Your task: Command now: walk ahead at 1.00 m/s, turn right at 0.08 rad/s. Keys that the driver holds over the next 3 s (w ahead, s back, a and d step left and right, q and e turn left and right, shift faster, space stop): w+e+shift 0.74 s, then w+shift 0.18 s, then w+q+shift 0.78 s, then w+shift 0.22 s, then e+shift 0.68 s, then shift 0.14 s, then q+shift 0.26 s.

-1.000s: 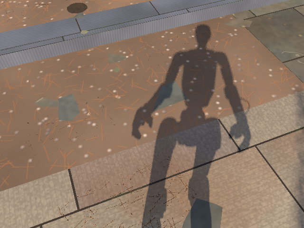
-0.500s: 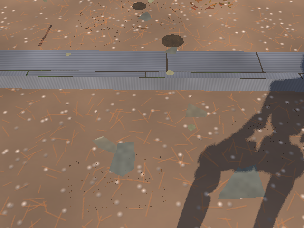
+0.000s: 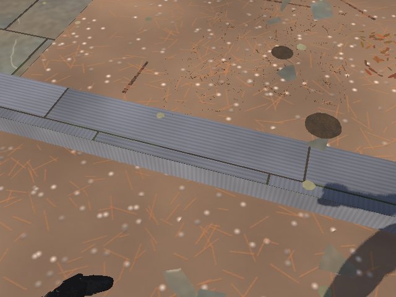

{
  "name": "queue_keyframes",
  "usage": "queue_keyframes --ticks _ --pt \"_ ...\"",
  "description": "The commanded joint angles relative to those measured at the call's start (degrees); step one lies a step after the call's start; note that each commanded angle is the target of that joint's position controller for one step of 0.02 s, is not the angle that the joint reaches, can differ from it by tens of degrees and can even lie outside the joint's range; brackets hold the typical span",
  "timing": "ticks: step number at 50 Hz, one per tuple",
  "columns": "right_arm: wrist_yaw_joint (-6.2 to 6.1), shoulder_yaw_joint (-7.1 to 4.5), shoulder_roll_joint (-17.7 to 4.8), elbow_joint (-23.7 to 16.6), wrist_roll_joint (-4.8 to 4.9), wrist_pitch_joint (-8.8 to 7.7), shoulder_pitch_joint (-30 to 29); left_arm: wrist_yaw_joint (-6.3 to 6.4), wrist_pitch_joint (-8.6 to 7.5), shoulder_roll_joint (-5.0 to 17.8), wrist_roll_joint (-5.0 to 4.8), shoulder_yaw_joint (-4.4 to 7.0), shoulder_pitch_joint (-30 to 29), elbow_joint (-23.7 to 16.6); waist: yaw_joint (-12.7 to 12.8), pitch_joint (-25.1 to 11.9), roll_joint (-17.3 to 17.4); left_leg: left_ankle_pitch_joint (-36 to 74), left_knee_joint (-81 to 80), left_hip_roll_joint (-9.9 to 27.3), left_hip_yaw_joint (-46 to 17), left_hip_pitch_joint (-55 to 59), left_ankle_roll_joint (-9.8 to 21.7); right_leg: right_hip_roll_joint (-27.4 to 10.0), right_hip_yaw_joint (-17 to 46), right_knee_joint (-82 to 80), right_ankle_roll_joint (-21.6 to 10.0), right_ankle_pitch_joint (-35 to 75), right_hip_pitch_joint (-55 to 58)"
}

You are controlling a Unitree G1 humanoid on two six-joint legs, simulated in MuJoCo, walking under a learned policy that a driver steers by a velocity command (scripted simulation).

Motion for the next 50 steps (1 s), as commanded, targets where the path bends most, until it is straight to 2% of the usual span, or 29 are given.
queue_keyframes --ticks 1,4,6,7,8,9,10,11,13,16,20,23,25,27,29,30,31,32,33,34,38,41,43,45,46,47,48,49,50 --pt "0.01 -1.54 -7.90 -1.92 0.18 -2.29 0.94 -0.73 -0.40 3.66 -1.52 0.79 -5.89 -2.60 -1.41 4.17 0.52 35.25 -11.36 14.48 -2.02 -8.26 -0.69 4.24 -6.31 -9.67 -3.56 11.82 11.72" --pt "-1.46 -1.43 -9.84 -0.54 -1.22 -2.10 1.37 -0.79 -0.73 6.34 -1.39 1.90 -5.48 -1.81 -0.12 1.08 4.08 59.89 -6.38 17.45 3.09 4.40 -3.72 9.91 -8.11 -13.23 -6.36 5.85 13.29" --pt "-2.96 -1.83 -11.82 -0.58 -3.09 -0.85 -0.52 -0.62 -0.36 9.20 -1.48 3.09 2.79 0.58 5.38 -4.38 8.19 78.93 6.25 20.13 5.10 9.60 -5.64 14.29 -8.13 -12.24 -8.11 -2.65 19.70" --pt "-3.51 -2.11 -12.45 -1.27 -4.21 0.07 -3.12 -0.31 -0.01 11.04 -1.73 4.09 13.58 4.18 10.52 -9.05 9.16 83.70 18.34 20.72 6.03 9.09 -6.24 15.77 -7.98 -11.26 -9.10 -6.12 27.91" --pt "-3.83 -2.38 -13.21 -2.51 -4.40 0.89 -7.71 0.26 0.29 12.54 -1.55 5.24 26.79 8.35 17.73 -12.55 7.26 78.93 36.92 19.42 8.54 1.45 -6.73 14.79 -6.56 -14.11 -10.79 -8.20 40.47" --pt "-3.39 -1.17 -8.94 -4.30 -4.40 0.30 -10.32 1.14 1.05 15.85 -1.20 6.71 34.41 10.31 19.59 -14.66 -0.52 42.05 61.04 13.58 8.68 -15.11 -6.05 7.50 4.10 -9.38 -13.54 -18.68 53.56" --pt "-1.47 0.50 -2.43 -7.46 -1.24 -1.06 -3.45 0.85 1.42 19.54 0.02 7.67 27.62 9.89 8.24 -17.08 -21.95 -10.96 79.49 2.91 3.50 -44.90 -10.27 -5.66 42.63 -20.96 -25.43 -26.95 68.07" --pt "-1.72 1.29 -5.76 -8.32 -2.23 -2.11 -7.99 0.11 1.38 15.37 -0.72 7.58 22.14 7.35 10.24 -15.27 -7.23 -5.12 77.34 7.36 -3.49 -49.68 -8.03 -5.60 47.73 -28.84 -24.30 -30.92 65.01" --pt "-1.19 1.84 -6.61 -9.90 -2.81 -2.95 -13.76 0.15 1.07 10.58 -1.31 6.63 20.29 8.75 6.43 -5.06 5.98 1.01 65.79 13.03 -3.38 -45.37 -7.67 -2.68 36.72 -32.05 -19.94 -25.94 47.23" --pt "-0.67 3.05 -4.54 -11.83 -5.23 0.13 -14.21 0.77 -0.48 10.06 -1.87 5.83 19.44 9.96 1.53 1.10 4.10 -1.47 56.29 16.15 -1.61 -40.12 -10.37 3.94 27.06 -34.62 -18.20 -16.93 30.75" --pt "0.31 4.48 -3.12 -17.65 -3.73 0.74 -27.30 0.62 -1.47 11.85 -2.20 6.75 19.92 9.42 4.43 5.63 1.44 11.22 34.32 16.17 3.56 -34.94 -12.92 8.89 20.94 -38.95 -16.18 -6.42 19.96" --pt "0.20 4.97 -1.75 -18.82 -2.58 0.44 -31.37 0.35 -1.61 12.97 -3.18 7.44 22.72 10.23 8.09 2.18 -0.95 23.70 22.51 12.64 5.54 -27.11 -12.08 10.05 19.33 -35.82 -11.98 11.53 24.07" --pt "-0.49 4.70 -2.53 -18.88 -2.11 0.35 -30.55 0.89 -1.38 12.87 -2.68 7.64 23.42 10.52 8.07 -0.74 -3.48 22.05 20.69 11.77 3.93 -25.38 -11.19 8.80 19.94 -30.75 -10.74 18.36 31.02" --pt "-1.61 3.31 -5.72 -17.54 -2.46 -0.09 -24.90 1.71 -1.27 14.28 -2.27 8.00 20.91 9.21 4.58 -6.31 -2.41 15.08 17.92 9.25 3.11 -17.75 -9.36 9.08 20.92 -18.89 -8.23 34.96 36.33" --pt "-3.32 0.58 -10.54 -12.40 -2.25 -0.76 -4.63 1.18 -2.06 15.86 -1.91 8.35 14.27 7.65 -7.05 -15.98 -1.38 10.46 16.11 12.35 1.05 6.17 -8.23 11.77 20.49 4.54 -6.54 28.49 28.07" --pt "-4.39 -1.04 -13.89 -9.92 -4.01 -0.94 6.78 1.35 -2.68 7.46 -1.87 6.18 13.45 6.08 -9.29 -21.39 7.41 -4.03 16.00 25.98 -11.02 20.62 -6.48 15.16 15.29 23.47 -6.81 -7.53 15.73" --pt "-3.91 -1.98 -17.89 -10.91 -5.41 -0.27 1.66 1.77 -2.36 0.96 -5.01 3.79 20.83 2.05 -0.48 -27.17 22.71 -2.14 5.82 43.05 -42.81 27.27 -0.24 17.78 8.37 38.47 -4.91 -31.63 1.55" --pt "-3.44 -2.25 -12.80 -12.12 -4.73 0.53 -4.80 2.73 -0.61 6.09 -2.66 3.77 18.59 3.63 -0.56 -22.18 12.68 -19.70 4.05 40.18 -44.48 20.82 1.77 11.47 5.65 43.70 -5.85 -25.42 -5.53" --pt "-3.01 -0.83 -6.31 -11.93 -4.11 0.61 -6.78 2.33 0.29 7.58 -0.94 4.34 12.52 3.73 -1.78 -13.63 5.09 -22.28 3.12 35.62 -33.91 12.69 0.51 9.42 3.76 44.42 -5.82 -21.84 -7.21" --pt "-2.66 -0.19 -4.20 -10.27 -4.01 0.39 -6.34 1.44 0.77 7.09 -0.32 4.45 9.16 2.41 -1.28 -7.59 2.23 -15.00 2.24 33.03 -25.88 5.99 -0.77 8.32 2.87 45.45 -5.77 -21.12 -8.26" --pt "-1.43 0.99 0.70 -0.76 -3.12 -1.99 0.45 -0.32 2.67 -2.31 0.02 1.52 -1.94 -6.88 2.81 0.97 6.88 4.60 0.26 30.49 -8.47 -5.00 -4.57 5.86 4.19 59.82 -7.15 -26.59 -21.40" --pt "-0.53 1.19 -0.01 2.70 -3.72 -3.23 -2.05 1.99 3.59 -4.69 -0.03 -0.14 -8.28 -12.43 7.38 3.72 9.64 9.42 -6.69 29.56 0.31 -14.11 -5.23 9.03 5.29 67.53 -9.01 -29.35 -26.83" --pt "-0.65 1.69 -0.42 5.08 -2.84 -2.90 -1.15 2.49 3.26 -4.02 -0.75 -1.14 -12.43 -15.34 9.36 8.00 6.06 12.99 -10.87 26.09 7.08 -19.00 -6.20 8.29 2.85 55.77 -9.31 -28.27 -26.22" --pt "-2.00 2.69 0.91 4.96 -0.49 -1.67 -0.62 0.34 2.93 -1.73 -1.06 -1.85 -9.21 -12.57 9.42 5.00 -2.47 28.36 -17.10 20.19 17.63 -28.55 -4.19 9.08 -10.21 34.70 -8.96 -20.15 0.71" --pt "-2.43 2.65 -2.57 3.31 0.88 -2.08 0.61 -0.65 2.36 -1.01 -1.50 -1.49 -4.80 -10.15 10.06 -2.98 -1.84 60.73 -12.23 21.04 17.79 -29.13 -2.84 12.84 -13.62 32.67 -9.20 -13.97 18.73" --pt "-2.55 1.21 -9.55 3.00 1.19 -2.66 2.84 -0.82 1.86 0.09 -1.71 -0.94 -2.01 -9.86 11.62 -7.58 2.46 82.71 -5.60 24.01 16.14 -22.49 -1.34 14.18 -13.75 27.59 -9.03 -17.94 24.77" --pt "-2.38 -0.52 -14.75 2.32 0.75 -2.87 1.82 -0.87 1.20 2.81 -1.09 0.12 4.96 -7.45 15.00 -12.64 5.28 93.21 6.97 25.07 13.80 -13.96 -1.14 15.80 -12.53 20.37 -9.37 -21.32 29.00" --pt "-2.02 -2.54 -19.03 2.04 0.03 -2.33 0.10 -0.42 1.15 3.49 -0.90 1.27 14.08 -5.15 19.51 -17.58 11.24 93.58 22.32 26.98 10.06 -8.37 -1.72 15.81 -7.19 9.84 -10.36 -23.91 34.85" --pt "-1.56 -3.28 -16.31 0.91 -0.58 -2.00 -0.36 0.33 1.13 8.62 0.27 3.52 18.45 -3.45 20.50 -22.02 11.03 70.16 43.85 23.89 6.58 -13.76 -3.44 12.56 4.49 1.42 -11.75 -28.75 44.97"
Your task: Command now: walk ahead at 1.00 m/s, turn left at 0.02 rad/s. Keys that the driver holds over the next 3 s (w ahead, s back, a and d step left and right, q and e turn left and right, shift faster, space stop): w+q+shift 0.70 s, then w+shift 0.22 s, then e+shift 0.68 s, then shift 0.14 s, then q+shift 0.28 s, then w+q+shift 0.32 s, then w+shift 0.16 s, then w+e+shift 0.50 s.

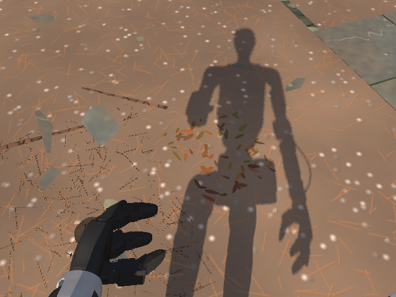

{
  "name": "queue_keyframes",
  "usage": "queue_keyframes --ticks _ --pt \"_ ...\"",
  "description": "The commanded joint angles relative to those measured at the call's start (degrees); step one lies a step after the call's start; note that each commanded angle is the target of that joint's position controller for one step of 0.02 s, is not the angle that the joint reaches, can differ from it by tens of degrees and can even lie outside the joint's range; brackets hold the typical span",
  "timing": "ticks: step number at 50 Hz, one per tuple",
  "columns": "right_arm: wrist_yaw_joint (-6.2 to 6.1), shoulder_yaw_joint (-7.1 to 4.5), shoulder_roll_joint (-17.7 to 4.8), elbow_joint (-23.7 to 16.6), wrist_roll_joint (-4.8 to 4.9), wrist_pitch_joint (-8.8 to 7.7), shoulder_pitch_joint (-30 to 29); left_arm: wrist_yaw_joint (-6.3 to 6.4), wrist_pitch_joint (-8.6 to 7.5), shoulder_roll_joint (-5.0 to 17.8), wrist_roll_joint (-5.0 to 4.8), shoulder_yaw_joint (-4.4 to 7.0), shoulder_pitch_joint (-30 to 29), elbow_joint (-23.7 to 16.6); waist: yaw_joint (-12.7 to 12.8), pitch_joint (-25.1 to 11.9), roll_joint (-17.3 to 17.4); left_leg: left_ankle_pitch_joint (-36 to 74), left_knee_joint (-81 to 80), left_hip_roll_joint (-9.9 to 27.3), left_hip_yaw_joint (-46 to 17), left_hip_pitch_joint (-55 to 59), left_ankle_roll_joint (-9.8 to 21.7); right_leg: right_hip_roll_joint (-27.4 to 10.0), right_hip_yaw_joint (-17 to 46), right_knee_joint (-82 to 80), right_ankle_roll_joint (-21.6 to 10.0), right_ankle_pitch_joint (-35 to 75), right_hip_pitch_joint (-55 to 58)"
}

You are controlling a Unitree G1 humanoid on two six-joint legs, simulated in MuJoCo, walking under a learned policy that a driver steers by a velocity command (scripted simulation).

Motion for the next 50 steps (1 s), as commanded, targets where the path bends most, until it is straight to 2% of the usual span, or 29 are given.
queue_keyframes --ticks 1,2,3,4,5,6,8,10,11,15,17,19,21,22,23,24,25,27,29,33,36,39,40,42,43,44,45,47,50 --pt "1.30 -3.80 -8.86 -14.23 0.36 -1.60 -5.77 1.00 -0.81 22.16 1.70 8.96 26.46 6.45 11.36 -21.26 -11.48 -4.66 67.93 -5.35 -10.24 -40.52 2.90 -21.22 44.86 -29.63 -5.26 3.21 61.54" --pt "1.48 -4.38 -10.51 -16.47 0.59 -2.26 -10.57 1.38 -0.94 20.53 1.26 9.86 30.11 7.55 14.10 -25.64 -3.50 1.93 79.41 -7.43 -22.17 -48.04 4.39 -23.13 58.18 -39.35 -3.92 9.30 61.76" --pt "0.75 -3.84 -6.75 -18.63 1.51 -1.92 -13.31 1.16 -1.80 18.74 1.55 9.77 26.06 9.84 9.38 -16.72 0.34 5.24 83.00 -5.24 -20.76 -53.19 4.24 -24.35 52.19 -39.49 -3.75 6.88 55.79" --pt "-0.03 -2.85 -4.44 -18.84 0.10 -1.19 -15.47 0.92 -2.79 14.07 0.57 8.77 24.66 12.81 6.71 -5.30 4.13 4.76 81.55 -2.26 -17.07 -54.94 3.68 -22.90 42.86 -39.06 -3.21 10.54 45.37" --pt "0.04 -2.87 -3.88 -19.80 -0.97 -0.11 -17.81 1.13 -3.44 10.99 1.21 8.19 24.28 14.30 5.92 -0.66 3.88 2.02 79.73 -1.59 -16.83 -56.73 3.73 -19.92 36.67 -37.98 -2.86 10.99 41.80" --pt "0.74 -2.74 -2.60 -19.05 -0.97 1.15 -17.71 1.74 -3.67 6.31 1.42 7.15 23.78 16.32 4.01 2.05 4.01 0.44 78.90 -1.32 -17.77 -56.64 4.50 -16.97 29.13 -39.07 -1.90 11.13 37.89" --pt "1.76 -3.25 -3.09 -18.67 0.02 3.28 -15.45 1.80 -4.90 2.35 1.07 5.99 25.49 17.90 1.51 2.68 1.33 -0.82 70.55 -0.46 -18.47 -56.48 5.51 -16.67 22.15 -43.63 0.35 14.03 38.65" --pt "2.08 -3.12 -2.92 -19.22 -0.21 4.72 -21.17 2.12 -6.12 3.96 0.10 6.49 24.96 19.64 1.49 6.50 2.73 -0.36 59.91 -0.36 -16.74 -57.87 5.88 -12.76 11.64 -50.51 4.17 16.53 37.81" --pt "2.34 -2.86 -3.07 -21.31 -0.61 4.84 -23.96 2.22 -6.72 5.46 -0.15 6.61 25.46 19.29 1.48 7.67 0.19 2.90 52.93 -0.62 -14.33 -55.71 5.67 -12.40 7.20 -52.48 5.32 26.52 36.70" --pt "4.21 -2.07 -3.93 -21.80 -0.59 4.61 -29.31 3.22 -7.26 9.21 -1.07 6.88 23.71 18.76 1.99 4.65 0.63 18.21 28.33 -4.88 -2.59 -40.13 6.41 -6.74 -7.66 -57.34 8.49 46.47 38.91" --pt "4.76 -2.25 -5.72 -22.95 -0.70 4.47 -30.98 3.96 -7.13 13.74 -0.89 7.74 28.48 19.42 2.15 3.51 -2.99 18.72 21.29 -7.41 1.38 -35.56 7.75 -11.29 -7.74 -51.67 9.27 72.31 46.51" --pt "4.21 -3.83 -10.18 -20.40 -0.54 4.58 -21.92 5.13 -5.18 16.80 -0.09 8.81 26.79 18.07 -3.29 -2.20 -6.10 16.06 19.25 -10.52 1.50 -26.35 9.45 -13.53 -7.09 -39.35 10.07 83.76 51.43" --pt "3.18 -6.78 -15.73 -13.97 -0.82 4.56 -0.15 5.40 -2.95 19.58 0.60 9.88 20.21 14.95 -14.27 -9.80 -3.86 12.47 13.43 -10.77 -5.23 -3.32 13.76 -12.91 -5.61 -6.74 8.65 78.33 42.64" --pt "1.96 -7.94 -17.27 -13.12 -0.22 4.85 -1.94 4.05 -2.94 14.63 1.23 8.88 18.83 14.71 -11.64 -5.59 4.69 8.34 12.20 -7.35 -11.32 3.07 16.05 -3.28 -4.63 16.12 8.11 21.27 27.61" --pt "1.87 -8.41 -20.99 -14.20 -0.81 5.39 -6.78 3.71 -3.89 6.68 2.10 6.54 21.08 9.80 -3.08 -4.79 14.14 25.61 18.62 -0.25 -27.52 9.40 20.58 1.41 0.75 34.85 9.45 -8.10 7.78" --pt "1.28 -8.99 -23.41 -17.09 -1.03 5.68 -8.88 3.13 -4.97 9.07 0.56 5.97 23.60 5.14 -1.90 -16.21 13.31 3.62 3.06 7.23 -49.86 16.48 29.78 0.73 10.90 38.52 10.14 -6.64 -1.66" --pt "0.50 -8.25 -19.25 -17.81 -1.02 5.50 -10.67 3.14 -5.97 12.11 1.03 5.79 19.83 5.53 -2.20 -8.47 3.06 -7.16 -7.05 8.56 -55.27 9.67 27.11 -2.59 12.42 32.36 9.75 -2.00 -4.62" --pt "-0.05 -6.83 -15.48 -16.46 -0.65 4.18 -12.86 3.04 -5.34 12.42 2.14 5.49 16.96 4.96 3.04 1.83 -3.63 -0.48 -8.64 4.76 -48.00 -7.97 22.57 -6.30 12.53 21.08 10.69 0.29 0.59" --pt "-0.23 -5.96 -14.49 -16.23 -0.28 2.59 -13.48 2.89 -2.62 11.89 3.17 4.96 17.50 5.04 5.99 5.49 -5.45 3.34 -9.98 0.79 -41.10 -20.73 21.20 -8.77 11.64 13.64 12.69 -1.45 6.16" --pt "0.24 -5.98 -15.34 -16.22 0.05 1.31 -14.13 1.40 -1.38 9.42 1.85 3.30 5.79 0.01 3.54 8.44 0.07 14.92 -12.69 -6.28 -31.52 -32.43 17.38 -9.08 7.15 -10.81 13.70 12.96 15.77" --pt "0.81 -6.62 -16.74 -14.87 0.89 1.26 -11.51 1.13 -1.65 8.37 0.45 2.77 2.34 -0.08 -0.30 4.74 3.27 26.09 -11.27 -6.47 -30.36 -26.77 13.78 -5.22 5.04 -24.17 12.23 26.30 23.93" --pt "0.34 -6.67 -17.02 -13.21 0.58 0.90 -9.04 1.70 -2.27 10.78 0.89 3.77 3.59 1.12 -0.86 1.59 4.05 41.46 -4.55 -3.82 -30.47 -13.27 11.13 -2.80 4.78 -32.03 9.65 25.79 27.22" --pt "0.15 -6.82 -18.26 -12.73 0.10 0.77 -8.88 2.20 -2.48 12.62 0.92 4.75 8.26 2.58 1.39 -1.95 4.97 50.17 1.79 -2.76 -30.51 -9.17 10.06 -0.99 4.50 -32.23 8.60 21.10 31.52" --pt "0.29 -6.78 -18.83 -13.72 -1.18 0.47 -14.07 3.90 -2.84 17.32 0.62 7.45 28.75 7.81 13.51 -11.19 5.23 47.45 26.60 -4.51 -27.67 -16.11 7.86 -4.25 6.44 -30.11 6.70 12.09 52.84" --pt "0.03 -4.86 -11.38 -15.59 -2.07 -0.09 -15.44 4.91 -2.85 21.29 1.86 8.70 40.62 10.07 16.58 -17.68 -5.03 15.60 48.80 -8.09 -23.64 -27.01 7.73 -16.59 21.53 -29.11 6.11 -6.13 64.79" --pt "0.75 -3.23 -6.95 -17.56 1.77 0.00 -3.73 3.68 -2.75 25.40 2.67 9.79 34.39 10.78 6.14 -23.53 -25.99 -10.50 61.49 -14.92 -20.63 -43.32 5.31 -27.89 59.74 -45.88 -2.02 -16.77 72.19" --pt "-0.06 -3.17 -11.47 -15.69 -0.43 0.89 -9.88 2.83 -2.29 18.22 2.05 9.27 26.58 8.59 6.90 -12.70 -10.31 -5.00 62.40 -8.92 -19.30 -50.34 6.28 -24.85 56.33 -48.09 -2.65 -25.84 64.56" --pt "1.02 -3.16 -12.01 -17.92 -1.79 1.14 -21.31 2.17 -2.66 12.45 1.74 7.92 24.70 11.07 7.16 -1.20 2.76 -0.49 56.72 -6.43 -18.20 -48.69 5.27 -19.56 38.71 -47.37 -2.43 -3.45 49.45" --pt "1.49 -1.96 -8.43 -20.68 -3.10 2.03 -23.38 1.68 -4.44 10.28 -0.24 6.79 30.29 17.09 3.43 2.04 -1.05 -7.02 48.44 -5.11 -16.63 -47.16 2.43 -16.29 26.80 -45.35 -2.78 41.19 43.59"
Over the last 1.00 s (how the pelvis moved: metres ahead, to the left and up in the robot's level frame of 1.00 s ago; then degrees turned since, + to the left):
0.89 -0.29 0.00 -41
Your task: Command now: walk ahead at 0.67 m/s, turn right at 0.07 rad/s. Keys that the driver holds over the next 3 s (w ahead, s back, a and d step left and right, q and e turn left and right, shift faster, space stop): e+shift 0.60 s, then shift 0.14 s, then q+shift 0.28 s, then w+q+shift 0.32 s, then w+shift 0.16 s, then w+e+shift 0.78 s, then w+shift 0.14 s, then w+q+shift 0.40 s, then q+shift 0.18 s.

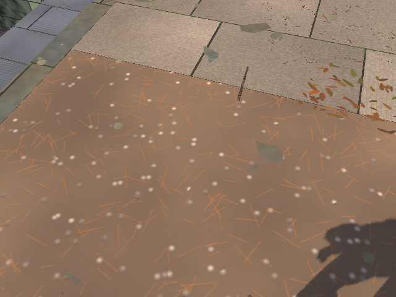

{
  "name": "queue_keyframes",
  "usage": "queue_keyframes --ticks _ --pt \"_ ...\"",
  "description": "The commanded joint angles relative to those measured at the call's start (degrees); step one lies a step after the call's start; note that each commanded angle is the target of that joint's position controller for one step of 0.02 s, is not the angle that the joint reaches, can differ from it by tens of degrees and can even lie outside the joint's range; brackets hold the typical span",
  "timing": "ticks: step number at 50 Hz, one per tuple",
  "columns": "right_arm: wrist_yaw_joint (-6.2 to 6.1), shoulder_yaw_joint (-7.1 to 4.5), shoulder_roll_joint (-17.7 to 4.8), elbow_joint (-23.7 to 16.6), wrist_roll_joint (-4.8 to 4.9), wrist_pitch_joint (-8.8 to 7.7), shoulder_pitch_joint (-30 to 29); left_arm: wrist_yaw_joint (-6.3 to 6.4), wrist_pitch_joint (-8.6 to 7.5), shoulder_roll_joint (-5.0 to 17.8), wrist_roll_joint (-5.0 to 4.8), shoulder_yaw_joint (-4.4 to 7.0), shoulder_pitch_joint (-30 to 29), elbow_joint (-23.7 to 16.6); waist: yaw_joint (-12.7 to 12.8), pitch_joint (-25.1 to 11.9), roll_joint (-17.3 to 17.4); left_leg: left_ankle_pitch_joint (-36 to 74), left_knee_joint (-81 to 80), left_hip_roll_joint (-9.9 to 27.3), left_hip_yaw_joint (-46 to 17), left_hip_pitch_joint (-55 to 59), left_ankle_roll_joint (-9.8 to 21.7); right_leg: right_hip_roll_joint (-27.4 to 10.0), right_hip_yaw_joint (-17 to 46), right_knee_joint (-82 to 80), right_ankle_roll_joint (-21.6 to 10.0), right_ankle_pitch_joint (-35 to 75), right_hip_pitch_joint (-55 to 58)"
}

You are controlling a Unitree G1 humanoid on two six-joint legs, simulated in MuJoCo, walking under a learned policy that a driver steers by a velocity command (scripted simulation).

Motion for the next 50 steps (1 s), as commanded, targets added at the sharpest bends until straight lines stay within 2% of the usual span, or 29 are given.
queue_keyframes --ticks 1,2,3,4,6,8,10,11,12,13,14,16,19,21,24,30,31,32,33,34,35,36,37,38,41,42,43,46,50 --pt "0.32 1.11 0.33 -6.70 -1.31 -0.41 -1.80 -0.68 -2.10 3.05 -2.09 0.13 6.70 1.55 -2.11 -0.42 -5.43 -3.02 -8.32 4.09 -0.36 -14.64 -2.93 -14.37 19.44 -12.56 -10.95 41.48 12.80" --pt "0.50 1.53 0.55 -7.74 -1.35 -0.66 -3.33 -0.62 -2.08 4.22 -2.22 0.30 5.83 1.74 -2.67 -0.30 -6.27 -0.27 -14.54 3.66 1.58 -12.60 -3.83 -12.35 16.77 -13.47 -10.56 46.50 10.49" --pt "0.37 1.67 1.26 -8.60 3.18 -2.32 -6.30 0.09 -2.37 4.15 -5.10 0.58 -0.42 -0.45 -3.60 0.01 -6.73 3.47 -22.05 4.27 0.43 -11.73 -4.65 -11.14 15.50 -13.16 -11.24 44.13 8.87" --pt "0.61 2.52 1.54 -9.38 3.14 -3.24 -9.43 0.72 -2.16 6.93 -5.61 1.32 -1.83 -0.91 -2.93 -0.95 -6.32 9.54 -30.56 3.16 1.88 -5.76 -5.16 -9.21 12.95 -13.81 -10.55 42.55 4.78" --pt "0.77 2.16 0.42 -10.31 2.12 -3.98 -13.62 1.44 -1.62 11.37 -5.12 3.11 1.82 -0.27 -1.41 -2.73 -6.74 22.95 -40.56 -0.30 2.01 5.58 -5.53 -7.91 13.18 -14.44 -8.43 35.20 0.55" --pt "0.07 0.93 -2.24 -10.56 1.83 -3.37 -14.16 1.80 -0.93 11.25 -4.91 3.63 4.27 0.24 -1.70 -2.66 -7.11 28.92 -45.12 -0.95 0.06 10.74 -4.72 -7.34 15.08 -11.59 -5.77 29.46 0.87" --pt "-1.05 -0.28 -3.87 -9.51 1.12 -2.78 -9.71 2.15 -0.07 9.60 -5.07 3.65 3.37 -0.81 -4.64 -5.01 -7.48 32.11 -48.09 -0.11 -0.60 18.48 -3.19 -4.67 15.24 -2.19 -2.22 30.60 0.63" --pt "-1.66 -0.91 -4.85 -8.16 0.26 -2.49 -3.64 2.12 0.39 8.45 -4.97 3.47 1.61 -2.48 -7.73 -8.46 -7.01 37.26 -48.23 3.29 -1.81 26.07 -1.99 -1.96 14.60 7.64 0.22 27.95 -2.20" --pt "-2.50 -1.49 -8.11 -7.28 -0.89 -1.98 4.20 2.04 0.78 3.62 -3.57 1.99 1.64 -5.19 -9.58 -16.55 1.61 60.45 -43.24 16.46 -11.34 39.58 2.27 2.44 11.19 26.93 2.96 2.68 -11.38" --pt "-1.70 -0.40 -6.61 -8.66 -1.75 -0.95 2.82 1.56 1.43 -0.43 -4.21 0.26 16.39 -3.87 -3.21 -29.80 14.80 75.19 -39.66 34.48 -27.54 49.25 13.09 4.34 12.23 45.07 4.27 -32.41 -18.69" --pt "-1.36 -0.77 -4.77 -9.82 0.48 0.14 -1.42 1.44 2.74 5.37 -4.56 1.21 18.40 -2.91 -2.51 -31.60 11.41 56.97 -43.68 32.25 -29.12 44.48 13.77 -0.95 11.72 50.82 4.98 -26.08 -19.16" --pt "-1.76 0.13 -0.04 -9.64 2.43 1.38 -8.02 2.68 5.06 8.27 -4.41 2.98 8.66 -4.71 -1.56 -15.14 3.40 37.24 -49.50 23.65 -16.23 28.88 10.17 -4.73 6.16 49.35 6.80 -17.94 -24.28" --pt "-2.13 -0.75 -1.02 -8.40 0.63 1.47 -13.41 3.36 7.61 5.39 -3.90 3.24 6.90 -6.96 2.31 -6.27 5.72 30.38 -56.50 20.76 -6.52 9.50 9.07 -7.49 4.63 45.46 7.46 -13.34 -17.14" --pt "-2.63 -1.55 -2.17 -7.10 0.69 0.91 -13.87 3.23 7.66 3.53 -3.57 2.91 3.76 -8.69 2.22 -6.28 4.99 32.22 -57.44 21.10 -2.32 8.81 9.18 -8.38 3.98 38.80 6.80 -9.32 -16.37" --pt "-3.40 -2.48 -3.81 -6.14 1.36 1.16 -15.24 1.73 7.42 3.32 -3.47 2.66 0.30 -9.87 2.00 -8.66 4.12 29.16 -57.25 21.42 3.07 9.38 8.25 -9.34 3.25 27.81 4.85 -0.61 -10.93" --pt "-2.32 -4.07 -6.44 -3.75 3.80 1.88 -13.54 -0.87 8.67 6.18 -3.46 4.01 -4.34 -12.13 1.47 -6.72 4.19 19.32 -51.14 22.69 9.51 13.12 2.74 -5.88 -2.41 8.55 0.15 2.49 -2.17" --pt "-2.09 -3.96 -5.48 -2.76 4.27 1.98 -11.41 -0.61 8.62 6.40 -2.94 4.38 -3.80 -11.89 1.28 -6.55 2.10 15.57 -46.76 20.95 10.69 11.54 0.42 -4.08 -2.48 4.23 -1.37 4.29 1.94" --pt "-1.63 -3.56 -3.55 -1.15 3.78 2.32 -7.70 0.06 8.33 8.95 -2.36 5.37 -1.14 -11.24 1.57 -5.60 -4.90 9.63 -37.48 16.99 13.62 6.88 -3.15 -4.76 2.02 -1.94 -3.86 15.01 7.94" --pt "-1.20 -2.86 -1.84 -3.09 1.19 2.76 -5.63 1.16 7.94 17.46 -1.95 7.10 -0.06 -12.85 -0.72 -5.05 -24.70 -16.08 -16.30 8.33 17.73 -11.48 -9.32 -20.27 24.40 -5.02 -12.16 36.61 17.84" --pt "-1.72 -3.01 -3.29 -4.72 1.03 2.79 -10.57 0.74 6.64 17.07 -0.29 6.39 -0.43 -14.62 3.02 -10.87 -20.27 -19.82 -4.07 4.41 5.83 -16.88 -9.58 -24.95 31.82 -7.62 -19.91 34.63 16.25" --pt "-2.11 -3.44 -4.70 -5.08 2.62 3.03 -13.40 0.28 5.56 14.98 -0.06 5.70 -0.57 -14.14 3.88 -11.22 -13.13 -15.50 -0.96 5.33 2.73 -17.23 -7.96 -22.75 27.08 -8.56 -18.18 29.40 14.72" --pt "-2.71 -3.40 -4.08 -4.51 3.14 3.36 -12.73 0.53 4.95 12.98 -0.96 5.06 -3.51 -13.84 1.77 -9.56 -9.76 -10.54 -2.36 6.44 1.91 -17.62 -6.83 -20.03 22.95 -7.96 -14.72 24.87 13.03" --pt "-3.24 -3.46 -4.26 -3.39 2.56 3.72 -11.45 0.90 5.02 10.44 -1.97 4.20 -6.25 -14.15 0.56 -9.37 -8.07 -7.38 -3.97 7.35 1.37 -16.67 -6.94 -18.39 20.47 -7.46 -12.48 23.10 11.75" --pt "-3.35 -3.52 -4.50 -2.42 2.20 4.12 -9.48 1.32 5.18 8.61 -2.12 3.27 -9.13 -14.44 -0.98 -9.85 -9.00 -5.02 -3.86 7.36 2.07 -13.06 -7.39 -17.36 17.21 -7.28 -11.66 24.95 9.10" --pt "-2.65 -2.35 -1.40 0.59 2.92 4.71 -4.50 1.69 4.42 2.19 -0.73 0.63 -11.95 -13.32 -2.90 -11.40 -8.09 -0.08 -12.19 7.91 2.50 -3.76 -8.39 -14.47 9.06 -7.59 -10.03 24.54 6.14" --pt "-2.37 -1.63 0.10 0.85 3.12 4.81 -4.71 1.72 4.19 1.55 -0.40 0.41 -12.16 -12.52 -2.44 -10.43 -8.19 0.85 -18.19 8.16 2.39 -0.92 -8.55 -13.96 7.11 -7.82 -9.58 22.32 5.17" --pt "-2.14 -1.22 0.46 0.34 3.22 4.90 -6.15 1.86 4.17 2.58 -0.10 0.75 -11.94 -11.83 -1.34 -9.18 -9.06 0.77 -21.99 7.97 2.65 0.94 -8.64 -14.50 6.66 -8.24 -9.92 20.07 4.38" --pt "-1.75 -2.20 -4.03 -2.13 3.70 5.26 -7.88 2.49 5.29 8.19 -0.38 2.77 -10.21 -10.19 0.95 -6.32 -10.63 -3.20 -22.93 7.02 4.92 -0.83 -8.42 -19.00 10.06 -9.15 -12.86 16.03 6.00" --pt "-1.30 -2.34 -2.85 -3.32 3.86 5.91 -6.72 3.04 5.95 7.20 -1.25 3.10 -11.16 -9.15 1.00 -4.46 -9.22 -6.79 -23.47 8.07 5.80 -3.01 -7.18 -22.15 10.61 -8.20 -13.00 19.44 8.88"
Over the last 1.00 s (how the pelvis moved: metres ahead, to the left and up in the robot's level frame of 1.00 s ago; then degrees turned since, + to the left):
0.91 0.23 0.09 39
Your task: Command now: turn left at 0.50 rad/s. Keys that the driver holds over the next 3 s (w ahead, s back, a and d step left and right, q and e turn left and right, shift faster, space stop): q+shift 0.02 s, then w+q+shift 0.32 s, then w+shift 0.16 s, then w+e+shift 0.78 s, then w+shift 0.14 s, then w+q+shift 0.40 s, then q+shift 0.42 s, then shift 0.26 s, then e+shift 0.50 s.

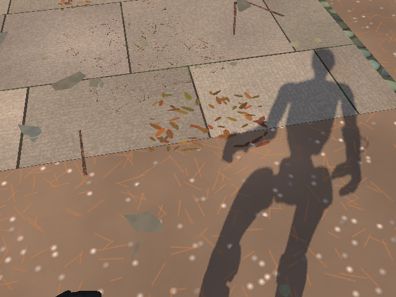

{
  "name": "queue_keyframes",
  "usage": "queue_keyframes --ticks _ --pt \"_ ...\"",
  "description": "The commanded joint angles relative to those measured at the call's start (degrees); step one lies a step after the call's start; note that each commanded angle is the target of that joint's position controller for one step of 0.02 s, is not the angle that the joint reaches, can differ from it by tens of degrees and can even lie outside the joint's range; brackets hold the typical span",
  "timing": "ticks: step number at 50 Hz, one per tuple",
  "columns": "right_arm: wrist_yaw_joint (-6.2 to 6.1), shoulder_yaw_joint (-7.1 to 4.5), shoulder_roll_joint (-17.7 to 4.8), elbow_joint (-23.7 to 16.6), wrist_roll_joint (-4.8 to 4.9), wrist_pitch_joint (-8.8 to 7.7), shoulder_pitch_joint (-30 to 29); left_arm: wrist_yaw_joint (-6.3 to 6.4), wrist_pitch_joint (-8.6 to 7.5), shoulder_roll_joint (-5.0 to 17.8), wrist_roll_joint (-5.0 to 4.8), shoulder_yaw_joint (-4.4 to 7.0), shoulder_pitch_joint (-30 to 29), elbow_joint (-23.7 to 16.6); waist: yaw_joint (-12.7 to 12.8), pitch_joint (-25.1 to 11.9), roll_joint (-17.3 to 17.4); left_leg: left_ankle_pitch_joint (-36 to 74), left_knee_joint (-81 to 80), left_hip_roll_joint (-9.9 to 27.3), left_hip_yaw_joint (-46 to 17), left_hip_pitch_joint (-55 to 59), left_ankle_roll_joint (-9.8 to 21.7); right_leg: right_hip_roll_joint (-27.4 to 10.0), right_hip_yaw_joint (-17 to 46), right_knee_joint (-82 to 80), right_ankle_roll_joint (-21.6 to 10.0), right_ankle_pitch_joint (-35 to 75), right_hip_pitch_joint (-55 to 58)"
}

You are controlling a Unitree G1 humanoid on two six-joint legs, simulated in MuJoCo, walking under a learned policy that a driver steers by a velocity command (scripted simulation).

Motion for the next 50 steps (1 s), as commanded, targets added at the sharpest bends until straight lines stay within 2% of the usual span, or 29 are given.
queue_keyframes --ticks 1,3,5,6,7,8,9,10,12,13,17,23,25,26,27,28,29,30,31,32,33,35,37,41,44,46,48,49,50 --pt "0.39 -1.56 -5.59 -5.95 0.13 -0.53 -3.55 0.85 -0.11 11.97 -0.47 4.52 1.53 -1.90 3.36 -4.32 -7.72 -2.36 -0.59 1.10 0.84 -3.46 1.06 -19.95 13.17 -8.79 -11.37 21.80 9.60" --pt "1.19 -1.63 -5.10 -5.59 0.74 -0.44 -1.01 0.55 -0.34 13.46 -1.58 5.44 2.14 -1.45 2.92 -6.48 -7.68 -1.28 -4.08 0.97 2.94 0.90 3.85 -20.26 13.05 -12.97 -9.48 -4.08 7.78" --pt "1.84 -2.37 -5.17 -1.94 0.93 -0.62 7.60 0.01 -0.93 13.54 -3.29 5.62 -2.90 -1.56 -2.62 -5.15 -7.60 1.94 -12.91 -1.48 7.17 13.23 7.92 -17.52 9.74 -13.84 -5.45 -23.77 -1.94" --pt "1.67 -2.99 -5.42 2.04 0.73 -0.90 15.29 -0.19 -1.25 11.06 -3.00 5.17 -5.51 -1.76 -5.71 -3.59 -4.06 0.72 -16.43 -3.39 7.64 20.66 9.68 -14.11 4.99 -7.00 -2.82 -26.39 -8.10" --pt "0.97 -3.93 -7.52 5.24 0.40 -1.71 23.37 -0.67 -1.62 6.59 -2.41 4.30 -8.56 -2.63 -8.36 -0.82 7.25 -10.10 -24.40 2.73 -5.35 27.56 13.78 -8.56 -2.88 13.22 1.33 -24.82 -19.42" --pt "1.11 -4.01 -12.49 2.57 -0.55 -4.08 22.63 -1.62 -3.02 2.19 -2.90 2.89 -11.32 -5.85 -6.48 3.57 16.68 -22.19 -33.84 14.99 -38.36 31.21 22.41 1.05 0.07 34.11 4.38 -21.87 -39.05" --pt "1.51 -3.68 -11.35 -0.79 -1.67 -6.14 17.55 -2.61 -5.66 4.79 -4.45 3.03 -15.44 -8.15 -6.84 3.98 11.74 -30.42 -44.07 18.75 -50.35 30.34 26.19 0.59 9.86 37.36 2.88 -17.20 -45.65" --pt "1.18 -3.07 -10.09 -2.14 -1.62 -7.53 12.77 -3.28 -7.53 8.38 -5.21 3.88 -15.03 -7.68 -3.89 6.51 8.23 -25.53 -44.22 18.63 -47.27 29.71 24.33 -1.50 11.25 36.97 1.96 -10.73 -47.38" --pt "0.35 -2.32 -8.12 -2.90 -0.07 -7.74 11.51 -3.25 -9.10 9.76 -2.06 4.52 -11.73 -4.79 -1.51 5.22 3.25 -12.19 -41.34 13.83 -35.64 27.50 20.16 -3.08 10.69 30.33 2.51 -1.07 -40.96" --pt "0.58 -3.41 -11.54 -2.45 -2.86 -6.28 10.59 -4.58 -5.74 9.24 4.77 3.43 -7.35 -2.26 -0.76 5.21 3.40 -7.15 -43.43 7.67 -27.36 21.15 16.66 -2.99 6.79 28.06 4.02 3.44 -32.40" --pt "1.52 -2.68 -7.62 -0.44 -1.88 -6.12 17.60 -5.28 -1.96 7.45 1.30 2.68 -8.74 -3.13 -2.62 4.56 4.52 4.87 -42.45 3.46 -22.70 20.46 16.64 -1.14 4.19 23.42 6.49 6.82 -28.48" --pt "0.31 -2.17 -7.16 1.99 -1.76 -7.24 22.21 -5.75 -3.34 7.19 0.69 1.54 -17.50 -5.95 -6.65 6.40 7.91 20.58 -43.53 6.44 -21.28 26.70 16.13 -0.75 1.56 6.15 3.83 11.50 -23.39" --pt "-0.12 -2.32 -8.82 2.33 -1.68 -7.50 19.91 -5.36 -3.68 8.30 0.77 1.75 -14.30 -5.87 -3.96 5.52 8.37 33.89 -40.79 7.67 -19.31 28.16 14.59 0.28 0.71 2.69 1.01 7.84 -17.00" --pt "-0.14 -2.50 -10.28 2.42 -1.94 -7.76 18.22 -4.60 -3.62 9.25 0.56 2.19 -9.33 -4.69 -1.13 3.11 9.25 50.25 -36.62 7.63 -16.52 27.97 13.37 2.65 -1.08 2.04 -0.66 4.72 -9.74" --pt "-0.06 -2.79 -11.52 3.10 -2.45 -7.83 18.32 -3.42 -3.57 11.11 0.32 3.08 -1.17 -2.42 2.58 -1.74 9.40 67.07 -26.51 7.18 -13.67 28.14 12.45 5.44 -2.52 3.16 -2.39 0.53 -0.17" --pt "-0.11 -2.94 -11.92 3.04 -2.97 -7.71 16.20 -2.29 -3.65 12.75 -0.06 3.98 12.42 1.53 9.41 -7.96 8.22 70.40 -11.72 5.53 -10.66 22.65 11.19 5.17 -1.72 2.96 -4.14 -0.17 14.75" --pt "0.02 -2.05 -8.65 1.71 -2.74 -7.86 16.40 -1.41 -4.01 17.06 1.11 5.27 23.20 4.09 13.27 -14.83 1.49 56.06 8.69 1.37 -8.72 7.48 10.28 -3.59 10.43 2.77 -6.88 -15.54 31.98" --pt "0.96 -0.52 -2.29 -0.68 -1.69 -8.65 17.23 -1.96 -4.32 22.10 2.10 6.42 27.79 6.09 11.23 -19.99 -17.10 10.02 29.11 -10.21 -8.70 -9.00 7.87 -16.86 45.99 -9.35 -13.93 -39.82 39.40" --pt "1.17 -0.33 -4.31 -1.90 -3.23 -9.52 11.91 -3.04 -4.24 16.76 0.51 4.96 20.99 6.60 8.15 -11.00 -14.83 3.01 31.60 -8.57 -10.80 -17.83 9.67 -16.87 60.25 -18.26 -13.76 -35.15 33.70" --pt "1.30 -0.38 -5.59 -2.83 -3.36 -9.75 7.77 -3.39 -4.51 14.32 0.18 4.77 16.40 6.14 6.21 -4.56 -8.04 7.36 32.24 -4.54 -9.90 -19.88 9.77 -16.04 51.69 -16.52 -14.74 -29.50 27.52" --pt "1.58 0.04 -6.18 -3.52 -4.07 -10.08 3.92 -3.52 -4.77 12.17 0.05 4.37 16.01 6.47 6.15 -2.47 -1.50 9.50 28.57 -2.20 -9.32 -18.22 9.48 -13.94 44.39 -16.44 -14.58 -21.63 21.16" --pt "1.90 0.83 -4.50 -6.11 -5.36 -9.40 1.47 -3.10 -5.04 9.10 0.28 3.11 16.46 8.78 2.19 1.84 -2.77 7.73 22.42 -0.11 -8.80 -15.48 6.95 -9.73 37.31 -18.24 -14.13 -13.91 10.72" --pt "2.19 1.70 -3.49 -7.94 -5.91 -8.13 -0.35 -2.67 -5.81 9.64 -0.60 3.07 17.63 10.03 0.43 4.20 -4.64 4.28 15.93 1.60 -7.80 -15.66 4.51 -7.96 34.02 -21.06 -14.77 -12.15 5.93" --pt "3.71 3.60 -2.98 -13.22 -4.19 -7.85 -12.40 -2.40 -6.58 12.55 -0.75 4.26 15.56 8.34 1.33 7.88 -4.58 17.55 -7.53 0.70 -2.79 -2.95 0.88 -3.31 25.82 -26.97 -12.50 -3.65 -8.23" --pt "3.48 3.26 -4.19 -13.09 -3.27 -7.92 -13.60 -3.19 -6.94 15.32 -1.83 5.34 17.99 8.50 2.91 4.98 -3.81 26.74 -13.92 -1.70 -1.49 7.74 1.11 -5.01 26.20 -26.21 -10.10 9.99 -5.15" --pt "2.42 2.19 -6.46 -12.26 -3.45 -8.08 -11.03 -2.94 -6.60 16.43 -1.92 5.66 19.88 9.10 1.99 1.42 -2.56 21.64 -17.77 -3.31 -1.44 10.97 1.85 -5.40 25.72 -17.40 -8.04 23.81 3.32" --pt "0.37 0.05 -10.04 -8.30 -3.92 -8.49 4.12 -3.20 -6.42 17.76 -1.52 6.01 19.46 9.42 -5.82 -8.55 -0.09 14.42 -17.95 -3.32 -0.98 30.16 3.39 -0.90 21.93 7.29 -5.26 33.72 0.51" --pt "-1.17 -1.62 -14.95 -7.36 -5.15 -8.55 16.05 -3.32 -6.94 12.99 -1.42 4.67 17.93 7.93 -10.98 -16.43 4.25 -4.47 -19.57 9.07 -13.39 42.74 5.28 2.62 18.11 26.84 -4.21 20.21 -8.14" --pt "-1.22 -2.29 -19.00 -7.16 -6.92 -8.23 16.64 -2.89 -6.72 4.67 -3.79 2.61 21.95 4.89 -6.27 -22.23 18.37 -25.08 -32.12 25.04 -42.87 49.16 8.86 6.77 13.07 43.42 -3.44 -14.63 -21.57"
Over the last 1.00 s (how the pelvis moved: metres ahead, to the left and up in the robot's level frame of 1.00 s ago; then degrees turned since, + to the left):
0.30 -0.06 0.00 -29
